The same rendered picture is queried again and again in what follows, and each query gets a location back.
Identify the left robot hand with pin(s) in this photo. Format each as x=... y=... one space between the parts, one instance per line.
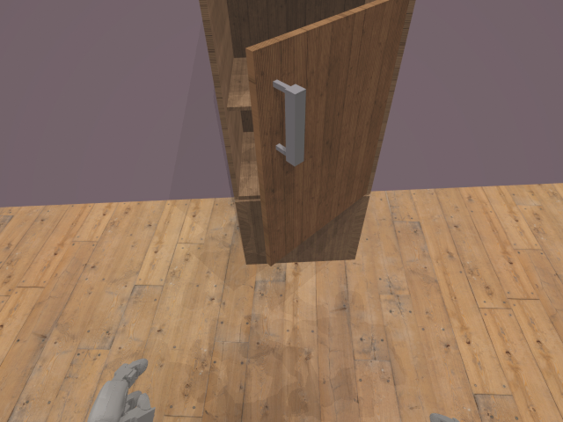
x=113 y=402

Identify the cupboard door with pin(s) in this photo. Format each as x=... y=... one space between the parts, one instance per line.
x=346 y=64

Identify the handle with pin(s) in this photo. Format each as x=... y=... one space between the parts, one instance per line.
x=295 y=98

